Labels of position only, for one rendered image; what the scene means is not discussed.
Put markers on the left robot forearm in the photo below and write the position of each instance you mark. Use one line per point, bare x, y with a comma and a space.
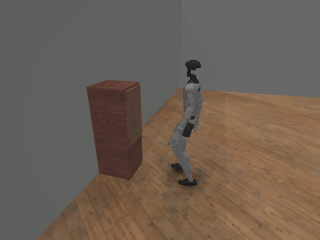
184, 121

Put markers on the robot left upper arm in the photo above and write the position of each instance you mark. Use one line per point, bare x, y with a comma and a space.
189, 91

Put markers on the right robot hand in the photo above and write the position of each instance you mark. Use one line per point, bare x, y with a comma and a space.
196, 125

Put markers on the cupboard door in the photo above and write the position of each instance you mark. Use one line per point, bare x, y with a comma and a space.
133, 110

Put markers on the robot right upper arm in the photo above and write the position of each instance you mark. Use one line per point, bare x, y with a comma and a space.
200, 97

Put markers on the right robot forearm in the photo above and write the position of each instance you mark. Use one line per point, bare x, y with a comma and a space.
197, 114

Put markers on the handle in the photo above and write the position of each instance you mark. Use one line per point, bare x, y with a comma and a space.
134, 122

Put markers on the left robot hand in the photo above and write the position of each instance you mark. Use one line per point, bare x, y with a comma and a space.
175, 137

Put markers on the right robot thigh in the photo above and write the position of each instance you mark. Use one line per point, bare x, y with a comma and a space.
172, 143

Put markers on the right robot shin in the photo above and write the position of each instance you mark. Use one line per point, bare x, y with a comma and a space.
175, 153

